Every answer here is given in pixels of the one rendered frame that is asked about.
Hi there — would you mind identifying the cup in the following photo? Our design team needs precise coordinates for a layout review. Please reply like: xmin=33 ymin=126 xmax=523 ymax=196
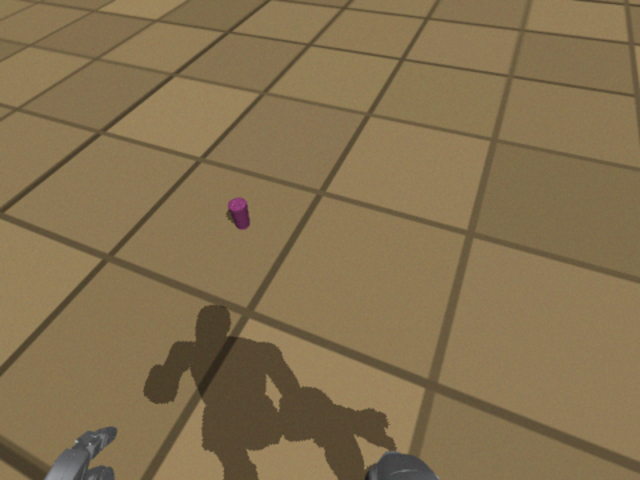
xmin=228 ymin=198 xmax=250 ymax=230

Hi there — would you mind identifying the left robot hand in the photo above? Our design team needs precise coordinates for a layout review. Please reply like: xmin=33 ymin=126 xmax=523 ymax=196
xmin=44 ymin=427 xmax=117 ymax=480

